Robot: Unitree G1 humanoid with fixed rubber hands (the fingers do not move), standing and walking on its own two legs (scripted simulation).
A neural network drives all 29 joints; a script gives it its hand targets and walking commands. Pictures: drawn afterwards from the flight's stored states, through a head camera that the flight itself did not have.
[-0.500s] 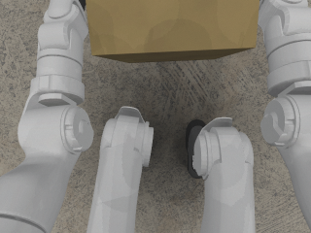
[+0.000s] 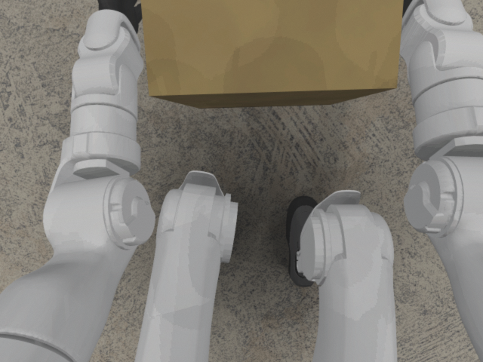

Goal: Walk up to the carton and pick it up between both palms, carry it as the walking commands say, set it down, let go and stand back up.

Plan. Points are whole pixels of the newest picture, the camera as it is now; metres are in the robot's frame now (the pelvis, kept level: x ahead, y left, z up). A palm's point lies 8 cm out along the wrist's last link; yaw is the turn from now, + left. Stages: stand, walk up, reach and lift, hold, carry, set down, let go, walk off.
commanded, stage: set down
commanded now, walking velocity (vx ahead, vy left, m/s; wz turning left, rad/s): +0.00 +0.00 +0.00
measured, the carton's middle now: (265, 31) +0.54 +0.03 -0.22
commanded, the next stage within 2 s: none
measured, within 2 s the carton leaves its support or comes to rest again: neither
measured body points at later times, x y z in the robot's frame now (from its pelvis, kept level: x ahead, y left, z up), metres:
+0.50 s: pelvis +0.00 +0.00 +0.00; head +0.35 +0.02 +0.27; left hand +0.53 +0.22 -0.15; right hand +0.58 -0.14 -0.14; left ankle +0.11 +0.12 -0.34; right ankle +0.11 -0.11 -0.34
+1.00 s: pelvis -0.01 +0.01 +0.00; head +0.36 +0.03 +0.24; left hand +0.52 +0.27 -0.17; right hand +0.57 -0.15 -0.17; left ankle +0.11 +0.12 -0.34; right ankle +0.11 -0.11 -0.34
